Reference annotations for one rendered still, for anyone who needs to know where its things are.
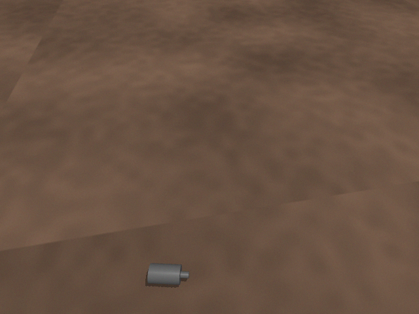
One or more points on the bottle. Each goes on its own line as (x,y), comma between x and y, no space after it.
(169,274)

